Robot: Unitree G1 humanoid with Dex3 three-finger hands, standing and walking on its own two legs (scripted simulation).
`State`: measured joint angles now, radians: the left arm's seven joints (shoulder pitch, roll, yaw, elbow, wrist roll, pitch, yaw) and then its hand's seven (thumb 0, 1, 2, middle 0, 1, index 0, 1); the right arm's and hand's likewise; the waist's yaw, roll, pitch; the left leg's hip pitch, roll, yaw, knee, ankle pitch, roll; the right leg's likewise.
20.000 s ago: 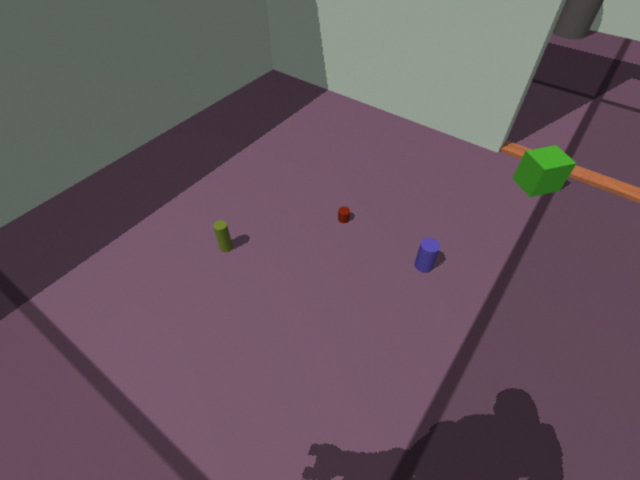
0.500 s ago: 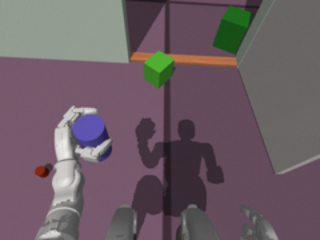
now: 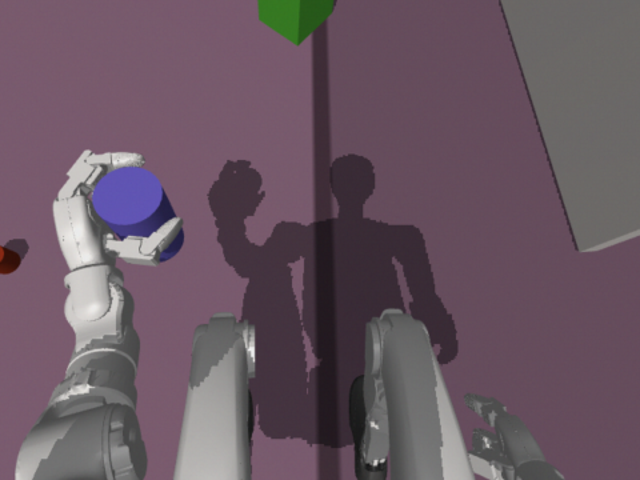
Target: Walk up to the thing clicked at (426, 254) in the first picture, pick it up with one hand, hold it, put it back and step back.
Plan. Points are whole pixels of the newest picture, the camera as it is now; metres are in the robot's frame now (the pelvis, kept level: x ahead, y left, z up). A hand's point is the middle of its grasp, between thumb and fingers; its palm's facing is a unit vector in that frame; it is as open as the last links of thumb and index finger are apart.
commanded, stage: crouch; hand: left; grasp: from the side
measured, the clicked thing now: (144, 219) +0.42 +0.22 -0.07
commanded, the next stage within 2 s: lower in 0.92 s
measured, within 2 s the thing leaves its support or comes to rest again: neither
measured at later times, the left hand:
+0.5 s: hand (156, 236) +0.44 +0.25 -0.18, palm faces +0.29 -0.96 -0.02, open 10.2 cm
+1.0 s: hand (165, 243) +0.45 +0.25 -0.25, palm faces +0.26 -0.97 -0.02, open 10.2 cm
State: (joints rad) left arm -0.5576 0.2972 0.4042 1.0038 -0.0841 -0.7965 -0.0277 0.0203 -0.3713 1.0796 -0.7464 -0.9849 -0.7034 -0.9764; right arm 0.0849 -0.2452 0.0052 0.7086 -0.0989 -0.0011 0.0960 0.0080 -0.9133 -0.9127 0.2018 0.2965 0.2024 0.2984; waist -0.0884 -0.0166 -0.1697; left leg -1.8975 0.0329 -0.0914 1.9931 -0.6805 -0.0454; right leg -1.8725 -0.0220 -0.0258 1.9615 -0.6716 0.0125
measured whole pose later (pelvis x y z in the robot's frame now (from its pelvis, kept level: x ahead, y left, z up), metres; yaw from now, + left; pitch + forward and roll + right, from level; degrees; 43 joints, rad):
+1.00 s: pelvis -0.02 +0.01 -0.16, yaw -7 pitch +24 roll -10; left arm -0.65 0.57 0.57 1.14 -0.08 -0.86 -0.09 0.02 -0.36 1.06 -0.74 -0.99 -0.70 -0.98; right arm -0.01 -0.33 0.21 0.68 -0.21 0.05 0.14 0.00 -0.92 -0.91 0.20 0.30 0.20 0.30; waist -0.20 -0.10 0.10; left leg -2.27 0.00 -0.24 2.54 -0.69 -0.05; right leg -2.19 0.02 -0.10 2.41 -0.64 0.05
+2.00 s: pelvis -0.03 +0.03 -0.18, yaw -12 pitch +13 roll -16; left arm -0.68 0.85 0.61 1.47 -0.05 -1.08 0.04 0.02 -0.36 1.07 -0.75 -0.98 -0.70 -0.97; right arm -0.16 -0.38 0.48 0.57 -0.35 0.05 0.15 0.00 -0.91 -0.91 0.21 0.30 0.21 0.30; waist -0.27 -0.26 0.30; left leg -2.23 0.00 -0.37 2.67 -0.71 -0.03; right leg -2.10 0.07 -0.20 2.42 -0.60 0.07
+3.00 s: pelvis -0.03 +0.04 -0.18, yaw -14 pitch +10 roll -19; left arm -0.67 0.89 0.58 1.50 -0.05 -1.14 0.10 -0.01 -0.48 0.33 -0.46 -0.41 -0.46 -0.40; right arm -0.20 -0.37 0.54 0.53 -0.39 0.05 0.16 0.00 -0.92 -0.90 0.21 0.30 0.21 0.30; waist -0.26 -0.30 0.33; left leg -2.20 0.01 -0.41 2.69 -0.72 -0.01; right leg -2.05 0.09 -0.23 2.39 -0.59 0.07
